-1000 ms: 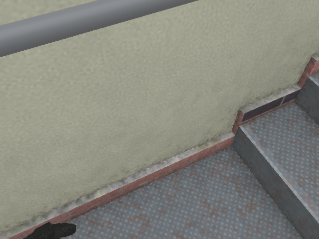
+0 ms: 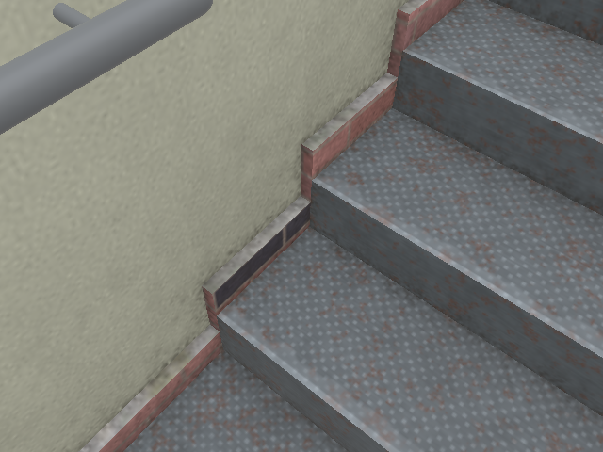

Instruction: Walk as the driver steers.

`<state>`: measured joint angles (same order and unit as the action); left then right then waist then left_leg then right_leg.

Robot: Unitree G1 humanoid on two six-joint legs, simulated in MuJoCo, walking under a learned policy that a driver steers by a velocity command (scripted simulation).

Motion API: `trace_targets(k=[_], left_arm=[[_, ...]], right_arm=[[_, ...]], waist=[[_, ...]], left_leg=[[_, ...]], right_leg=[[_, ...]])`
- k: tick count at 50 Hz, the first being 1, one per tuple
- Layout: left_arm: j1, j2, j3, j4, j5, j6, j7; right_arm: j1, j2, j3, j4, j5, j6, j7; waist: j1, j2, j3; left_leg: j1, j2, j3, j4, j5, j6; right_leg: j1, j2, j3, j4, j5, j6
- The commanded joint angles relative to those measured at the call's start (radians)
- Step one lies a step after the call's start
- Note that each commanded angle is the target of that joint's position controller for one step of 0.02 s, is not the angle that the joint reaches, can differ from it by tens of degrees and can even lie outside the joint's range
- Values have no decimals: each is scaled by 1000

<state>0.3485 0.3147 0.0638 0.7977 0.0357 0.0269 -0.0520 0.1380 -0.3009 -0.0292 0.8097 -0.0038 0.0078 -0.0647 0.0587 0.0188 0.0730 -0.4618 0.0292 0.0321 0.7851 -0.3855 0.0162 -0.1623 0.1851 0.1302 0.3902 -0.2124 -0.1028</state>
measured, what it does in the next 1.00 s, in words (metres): climbs, turning right: left foot, then right foot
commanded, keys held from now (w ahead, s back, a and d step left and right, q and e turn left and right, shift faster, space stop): w+e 1.00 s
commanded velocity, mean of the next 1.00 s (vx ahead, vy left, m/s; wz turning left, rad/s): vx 0.44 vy -0.13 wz -0.60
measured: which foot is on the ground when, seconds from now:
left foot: up 0.00-0.04, down 0.06-0.44, up 0.46-0.84, down 0.86-1.00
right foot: down 0.00-0.08, up 0.10-0.46, down 0.48-0.88, up 0.90-1.00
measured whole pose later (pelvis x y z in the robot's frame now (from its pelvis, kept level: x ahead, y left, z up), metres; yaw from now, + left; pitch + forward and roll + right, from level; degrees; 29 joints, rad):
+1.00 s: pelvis +0.38 -0.30 +0.11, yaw -36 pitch +5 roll +6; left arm 0.34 0.25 0.08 0.97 0.04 -0.03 -0.13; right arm 0.18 -0.19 0.01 0.83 -0.04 0.05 0.11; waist -0.03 -0.07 -0.04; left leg -0.59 -0.09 0.23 0.84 -0.35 0.13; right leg -0.77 0.20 0.36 1.97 0.17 -0.22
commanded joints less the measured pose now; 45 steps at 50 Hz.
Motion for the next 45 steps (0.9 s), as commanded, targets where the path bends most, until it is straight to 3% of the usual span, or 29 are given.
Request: trace_targets(k=[1, 3, 4, 5, 6, 8, 12, 15, 19, 20, 21, 22, 23, 24, 25, 26, 27, 29, 31, 34, 37, 38, 39, 40, 41, 42, 43, 44, 45], left_arm=[[-95, 138, 25, -59, -3, -22, 6], [-139, 163, 30, -47, -23, -35, 9], [-144, 97, 11, -77, -34, -49, 12], [-73, 100, 5, -78, -26, -45, 24], [-47, 173, 18, -48, 9, -31, 21], [-76, 163, 20, -8, 30, -15, 2], [-165, 69, -14, -14, 5, -10, -40], [-227, 16, -39, -38, 2, -5, -46], [-261, 6, -42, -59, 7, 11, -40], [-245, 22, -37, -68, 19, 19, -27], [-92, 76, -9, -22, 0, 6, -18], [91, 77, 9, 22, 2, -7, 1], [175, 95, 19, 76, 6, -15, 12], [68, 173, 22, 62, 10, -30, 27], [149, 327, 56, 49, -34, -39, 43], [173, 330, 73, 43, -37, -40, 54], [94, 224, 48, 35, -38, -38, 63], [20, 101, 6, 34, -35, -52, 67], [61, 66, -9, 73, -24, -69, 68], [144, 46, -18, 142, -1, -92, 61], [209, -14, -43, 214, -23, -87, 76], [226, -19, -47, 219, -34, -70, 102], [197, 8, -43, 209, -24, -65, 115], [118, 10, -41, 165, -41, -72, 120], [118, 121, -3, 164, -39, -92, 126], [71, 181, 29, 154, -38, -126, 125], [-3, 203, 57, 141, -76, -158, 106], [92, 41, 24, 187, 123, -140, -129], [244, 17, 33, 174, 76, -102, -206]], right_arm=[[44, -159, -40, -34, 14, -21, -23], [177, -166, -46, -4, 4, -46, -36], [273, -252, -70, 9, -23, -60, -49], [214, -331, -93, 1, -35, -51, -53], [152, -276, -87, -7, -13, -39, -37], [105, -169, -68, -10, -3, -42, -17], [148, -157, -70, 27, -26, -68, 17], [163, -181, -80, 42, -22, -58, 13], [83, -173, -73, 12, -41, -48, 24], [89, -186, -74, 22, -36, -35, 32], [55, -185, -73, 4, -34, -25, 48], [13, -210, -80, -14, -3, -18, 56], [-31, -183, -70, -29, 1, -17, 56], [63, -42, -36, -23, -36, -22, 58], [116, -3, -22, -93, -70, -25, 59], [-5, -8, -16, -152, -68, -24, 57], [-72, -36, -15, -161, -83, -31, 59], [-88, -36, -14, -138, -66, -16, 75], [-107, 20, 5, -179, -64, 4, 87], [-234, 112, 47, -296, -56, -1, 58], [-442, 146, 96, -422, -77, -14, 58], [-458, 151, 107, -420, -75, -4, 60], [-427, 134, 107, -440, -54, -8, 59], [-282, 110, 97, -369, -46, -12, 54], [-114, 85, 75, -335, -21, 3, 28], [70, 17, 33, -265, -7, 22, 16], [248, -42, 4, -196, -19, 10, 22], [451, -75, 9, -75, 24, 77, 80], [488, -72, 0, -81, -20, 96, 131]], waist=[[-87, -108, -17], [-184, -13, -45], [-211, 175, -126], [-133, 322, -108], [-81, 174, -40], [-68, 70, 6], [-104, 117, -34], [-111, 194, -78], [-63, 187, -19], [-30, 195, -16], [28, 132, -140], [128, 78, -234], [187, -64, -186], [33, -193, -53], [2, -309, -188], [41, -241, -257], [17, -144, -107], [-27, -99, -2], [-49, -107, -29], [-27, -134, -14], [-16, -46, 56], [4, -20, 0], [-26, -22, -25], [-101, 9, -157], [-185, -151, -320], [-254, -181, -431], [-316, -156, -500], [-345, 144, -576], [-276, 497, -586]], left_leg=[[202, 0, -62, -163, 58, 6], [482, 29, -72, -371, 182, 3], [640, 248, -317, -511, -6, 58], [570, 477, -701, -660, -82, 176], [492, 486, -685, -649, -118, 213], [473, 376, -416, -590, 33, 169], [489, 279, -94, -523, 480, 123], [392, 288, 16, -546, 436, 123], [279, 307, 120, -547, 418, 77], [341, 319, 149, -445, 678, 64], [395, 279, 169, -209, 975, 59], [315, 253, 174, 49, 1017, 48], [109, 180, 150, 316, 463, 32], [-248, 119, 71, 563, -189, 7], [-313, 81, -1, 740, -189, -36], [-426, 70, -5, 874, -112, -52], [-517, 113, -9, 854, -17, -60], [-535, 124, 3, 977, 58, -56], [-600, 80, 30, 1142, 45, -33], [-923, 33, 40, 1468, -155, 11], [-853, 8, 120, 1108, -169, 32], [-671, -27, 189, 967, -140, 25], [-451, -35, 202, 742, -115, 19], [-110, -102, 220, 540, -45, 30], [100, -125, 137, 465, 38, 44], [154, -125, 62, 380, 41, 69], [271, -104, -28, 215, 33, 116], [569, -24, -342, 31, 516, 194], [641, 303, -988, -294, 567, 546]], right_leg=[[-120, -258, 355, -128, 12, -142], [-261, -153, 285, 36, 55, -67], [-365, -49, 160, 270, -11, -4], [-448, 11, 34, 466, -324, 37], [-460, -106, 27, 583, -288, 45], [-489, -165, 24, 660, -169, 72], [-521, -197, -58, 647, -79, 106], [-394, -227, -135, 584, -107, 129], [-256, -246, -206, 476, -108, 77], [-251, -222, -173, 432, -245, 47], [-81, -161, -231, 326, -140, 30], [153, -112, -267, 129, 34, 5], [284, -112, -233, -94, 124, 11], [331, -283, 19, 44, 336, 70], [355, -470, 271, 43, 959, -34], [376, -541, 417, -88, 527, -193], [249, -484, 387, -136, 110, -177], [92, -370, 272, -102, 192, -92], [62, -335, 215, -65, 447, -59], [122, -359, 261, -72, 385, -128], [-30, -282, 199, -218, 403, -64], [-75, -285, 175, -328, 687, -89], [-100, -296, 146, -353, 905, -83], [-123, -233, 37, -228, 1416, -47], [-37, -297, 59, -94, 1751, -45], [125, -379, 110, 71, 1923, -15], [178, -403, 123, 304, 1946, -18], [-124, -320, 214, 607, 1292, -118], [-479, -16, 321, 1339, 220, -39]])
Keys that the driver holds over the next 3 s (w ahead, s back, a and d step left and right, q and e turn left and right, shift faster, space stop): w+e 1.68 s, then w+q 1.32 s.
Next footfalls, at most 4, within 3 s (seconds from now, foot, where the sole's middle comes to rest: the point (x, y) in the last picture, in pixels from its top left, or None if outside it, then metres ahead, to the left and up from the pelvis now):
0.06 left None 0.13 0.08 -0.78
0.48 right None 0.18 -0.24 -0.78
0.86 left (482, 413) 0.50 -0.30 -0.61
1.40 right None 0.57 -0.67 -0.45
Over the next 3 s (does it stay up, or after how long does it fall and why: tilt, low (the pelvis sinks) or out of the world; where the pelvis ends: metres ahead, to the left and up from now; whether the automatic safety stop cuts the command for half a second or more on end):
stays up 1.06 -1.21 0.65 its command is cut before an obstacle from the start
